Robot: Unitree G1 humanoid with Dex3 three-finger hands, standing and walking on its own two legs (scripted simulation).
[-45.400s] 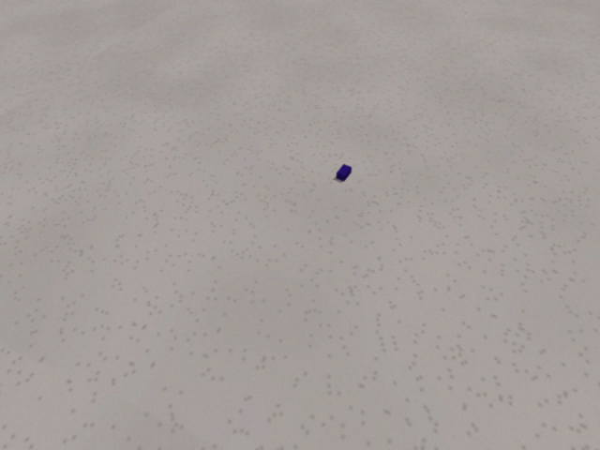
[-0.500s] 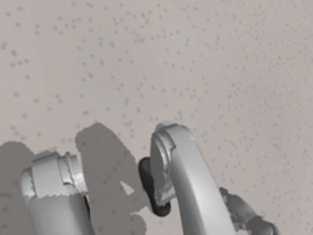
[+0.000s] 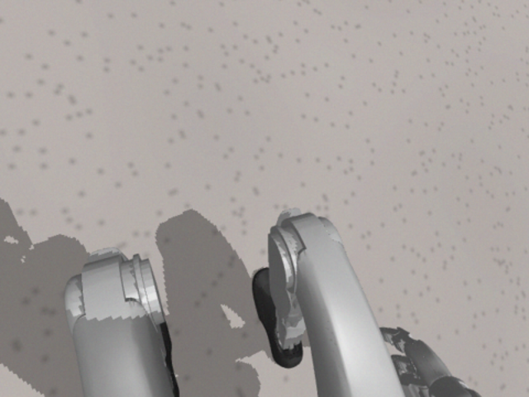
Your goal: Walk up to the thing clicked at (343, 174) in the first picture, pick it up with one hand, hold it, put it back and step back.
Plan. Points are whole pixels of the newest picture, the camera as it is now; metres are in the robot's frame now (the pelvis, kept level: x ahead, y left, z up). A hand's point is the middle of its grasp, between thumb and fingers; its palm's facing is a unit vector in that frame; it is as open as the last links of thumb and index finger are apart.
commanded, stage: lift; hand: left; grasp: from above
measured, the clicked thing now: out of the picture +0.49 +0.38 -0.18
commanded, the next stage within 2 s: hold in 1.66 s
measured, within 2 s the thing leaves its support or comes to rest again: neither
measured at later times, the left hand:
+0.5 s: hand out of the picture +0.41 +0.37 -0.02, palm faces -0.45 -0.13 -0.88, open 7.2 cm
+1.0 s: hand out of the picture +0.32 +0.32 +0.19, palm faces -0.41 -0.15 -0.90, open 7.2 cm
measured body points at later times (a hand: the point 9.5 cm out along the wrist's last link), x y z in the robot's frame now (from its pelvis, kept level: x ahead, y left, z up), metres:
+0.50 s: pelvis +0.00 +0.00 +0.07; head +0.21 +0.08 +0.47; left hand +0.43 +0.38 +0.03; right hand +0.12 -0.26 -0.04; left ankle +0.08 +0.13 -0.30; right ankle +0.11 -0.12 -0.30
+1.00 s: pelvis +0.01 +0.00 +0.25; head +0.12 +0.03 +0.69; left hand +0.34 +0.33 +0.24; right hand +0.17 -0.24 +0.14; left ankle +0.08 +0.13 -0.30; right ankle +0.11 -0.12 -0.30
